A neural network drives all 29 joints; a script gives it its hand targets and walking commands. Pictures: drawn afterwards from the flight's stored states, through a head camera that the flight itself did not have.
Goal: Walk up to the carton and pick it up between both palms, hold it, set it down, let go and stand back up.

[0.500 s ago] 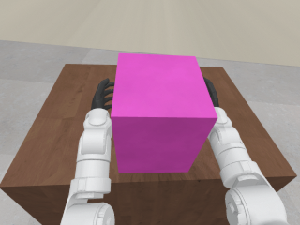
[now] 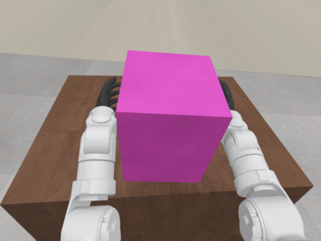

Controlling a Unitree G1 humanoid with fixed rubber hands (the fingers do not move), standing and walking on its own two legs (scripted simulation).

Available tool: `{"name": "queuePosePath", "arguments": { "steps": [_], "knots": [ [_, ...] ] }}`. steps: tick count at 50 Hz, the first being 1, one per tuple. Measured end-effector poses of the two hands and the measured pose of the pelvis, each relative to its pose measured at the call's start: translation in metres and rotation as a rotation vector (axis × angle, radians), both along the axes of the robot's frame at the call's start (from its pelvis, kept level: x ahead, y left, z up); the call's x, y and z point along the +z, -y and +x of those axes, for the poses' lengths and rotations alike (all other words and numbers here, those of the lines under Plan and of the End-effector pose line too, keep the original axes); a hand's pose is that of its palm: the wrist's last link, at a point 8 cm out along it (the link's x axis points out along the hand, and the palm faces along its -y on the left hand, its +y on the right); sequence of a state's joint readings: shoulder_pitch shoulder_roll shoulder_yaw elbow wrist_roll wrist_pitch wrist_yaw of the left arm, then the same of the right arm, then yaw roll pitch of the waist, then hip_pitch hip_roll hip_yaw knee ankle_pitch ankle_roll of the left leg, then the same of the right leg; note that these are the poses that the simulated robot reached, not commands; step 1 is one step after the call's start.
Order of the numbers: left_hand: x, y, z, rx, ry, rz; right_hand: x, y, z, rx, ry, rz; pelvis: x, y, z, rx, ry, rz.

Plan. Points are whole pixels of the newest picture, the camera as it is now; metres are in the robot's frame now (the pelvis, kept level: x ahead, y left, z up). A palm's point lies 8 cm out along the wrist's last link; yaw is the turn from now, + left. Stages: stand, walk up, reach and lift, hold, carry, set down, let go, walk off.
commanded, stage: reach and lift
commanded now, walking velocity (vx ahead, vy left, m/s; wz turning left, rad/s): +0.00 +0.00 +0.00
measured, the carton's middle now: (165, 120) +0.38 -0.01 +0.15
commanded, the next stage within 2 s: hold in 0.86 s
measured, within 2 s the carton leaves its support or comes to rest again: neither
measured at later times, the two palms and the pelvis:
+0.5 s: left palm (105, 101) +0.37 +0.14 +0.21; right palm (228, 103) +0.38 -0.15 +0.20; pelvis +0.00 +0.00 +0.00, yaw +0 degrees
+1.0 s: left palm (102, 97) +0.37 +0.14 +0.22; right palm (230, 98) +0.37 -0.15 +0.22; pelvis +0.01 -0.01 +0.00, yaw +0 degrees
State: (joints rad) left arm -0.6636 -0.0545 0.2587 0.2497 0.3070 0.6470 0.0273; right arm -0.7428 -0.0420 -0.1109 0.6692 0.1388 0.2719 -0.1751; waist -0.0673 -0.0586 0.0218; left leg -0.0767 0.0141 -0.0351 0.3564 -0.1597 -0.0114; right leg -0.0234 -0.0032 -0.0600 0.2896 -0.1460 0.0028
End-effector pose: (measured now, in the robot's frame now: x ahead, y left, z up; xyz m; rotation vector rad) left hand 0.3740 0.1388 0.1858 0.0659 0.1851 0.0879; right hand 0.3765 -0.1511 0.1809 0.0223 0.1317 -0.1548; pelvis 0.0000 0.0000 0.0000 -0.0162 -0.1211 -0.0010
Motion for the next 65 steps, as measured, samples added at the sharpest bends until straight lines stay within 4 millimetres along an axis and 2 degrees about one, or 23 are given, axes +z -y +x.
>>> {"name": "queuePosePath", "arguments": {
  "steps": [17,44,65],
  "knots": [
    [0.022,0.007,0.002,-0.016,0.025,0.014,0.020,0.007,-0.001,-0.009,0.029,0.014,0.000,0.001,0.003,-0.008,0.003,-0.001],
    [0.033,0.001,0.000,-0.010,0.028,-0.006,0.038,0.002,0.000,-0.003,0.032,0.031,0.000,0.005,0.006,0.003,0.009,-0.002],
    [0.047,-0.004,-0.014,0.011,0.037,-0.018,0.054,-0.003,-0.008,0.017,0.040,0.031,0.000,0.006,0.003,0.001,0.022,-0.003]
  ]
}}
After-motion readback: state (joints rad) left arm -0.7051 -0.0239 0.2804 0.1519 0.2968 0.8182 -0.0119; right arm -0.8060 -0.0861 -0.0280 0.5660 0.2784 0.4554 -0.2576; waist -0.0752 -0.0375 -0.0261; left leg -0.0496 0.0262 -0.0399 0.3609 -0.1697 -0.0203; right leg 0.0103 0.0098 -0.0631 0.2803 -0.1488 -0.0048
